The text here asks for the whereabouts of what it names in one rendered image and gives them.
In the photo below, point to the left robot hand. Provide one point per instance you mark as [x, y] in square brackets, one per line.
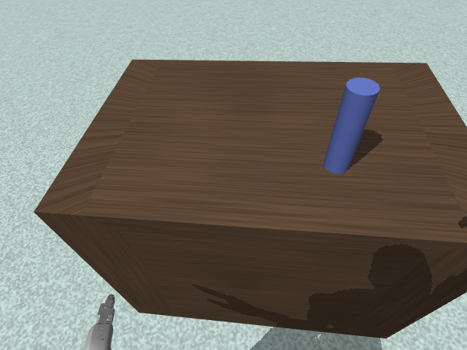
[100, 334]

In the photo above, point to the can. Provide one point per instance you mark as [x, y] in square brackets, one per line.
[357, 102]

